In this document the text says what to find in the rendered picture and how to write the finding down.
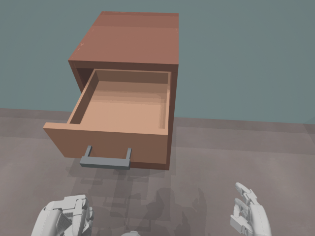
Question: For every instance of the handle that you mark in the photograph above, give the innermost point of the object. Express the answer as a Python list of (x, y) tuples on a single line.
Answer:
[(105, 163)]

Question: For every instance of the robot left hand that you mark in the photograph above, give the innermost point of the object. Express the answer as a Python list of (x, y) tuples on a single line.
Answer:
[(69, 217)]

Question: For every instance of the cabinet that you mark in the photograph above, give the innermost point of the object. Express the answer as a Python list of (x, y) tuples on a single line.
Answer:
[(146, 41)]

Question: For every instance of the robot right hand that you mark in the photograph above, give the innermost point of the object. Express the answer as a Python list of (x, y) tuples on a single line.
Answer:
[(254, 220)]

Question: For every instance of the drawer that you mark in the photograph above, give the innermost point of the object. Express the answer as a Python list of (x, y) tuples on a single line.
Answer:
[(117, 110)]

